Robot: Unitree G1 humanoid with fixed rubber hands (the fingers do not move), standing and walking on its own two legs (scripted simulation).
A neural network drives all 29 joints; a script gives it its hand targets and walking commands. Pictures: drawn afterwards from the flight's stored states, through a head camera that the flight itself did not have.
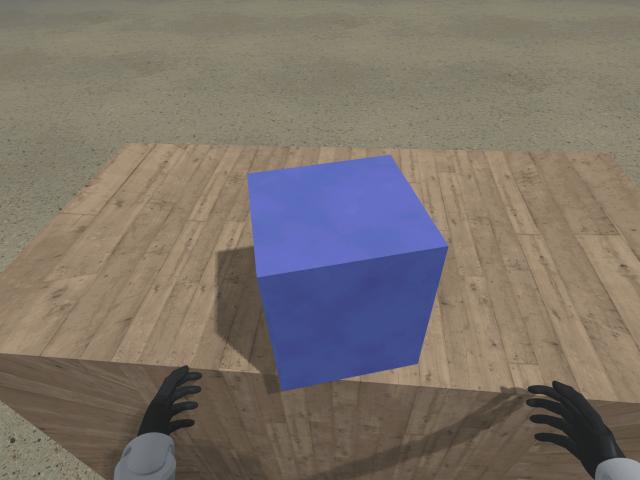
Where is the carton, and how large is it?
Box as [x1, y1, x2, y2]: [247, 155, 448, 390]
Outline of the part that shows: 390,155 247,174 256,274 282,390 417,363 448,246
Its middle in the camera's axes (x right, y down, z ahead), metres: +0.02 +0.05 +0.57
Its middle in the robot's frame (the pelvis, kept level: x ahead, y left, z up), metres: +0.40 +0.02 +0.06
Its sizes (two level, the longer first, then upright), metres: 0.210 0.200 0.250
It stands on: a pedestal, 0.71 m high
